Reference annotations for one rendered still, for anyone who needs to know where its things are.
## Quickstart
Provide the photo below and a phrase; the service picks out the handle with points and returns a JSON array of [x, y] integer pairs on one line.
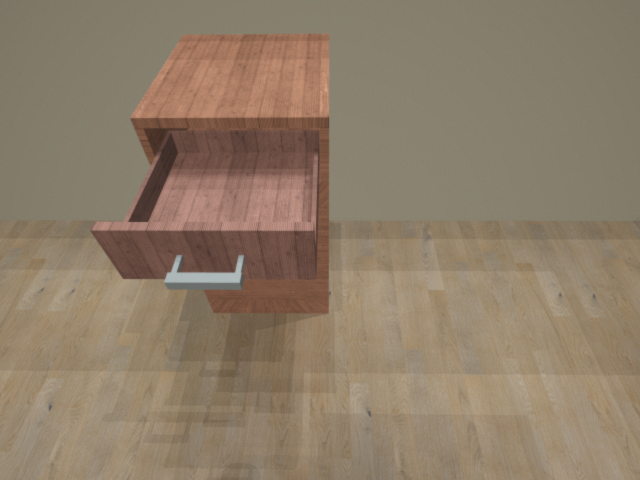
[[176, 280]]

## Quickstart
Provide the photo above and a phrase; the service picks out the drawer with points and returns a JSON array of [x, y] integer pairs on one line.
[[212, 195]]

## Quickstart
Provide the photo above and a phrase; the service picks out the cabinet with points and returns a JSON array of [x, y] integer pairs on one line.
[[249, 82]]

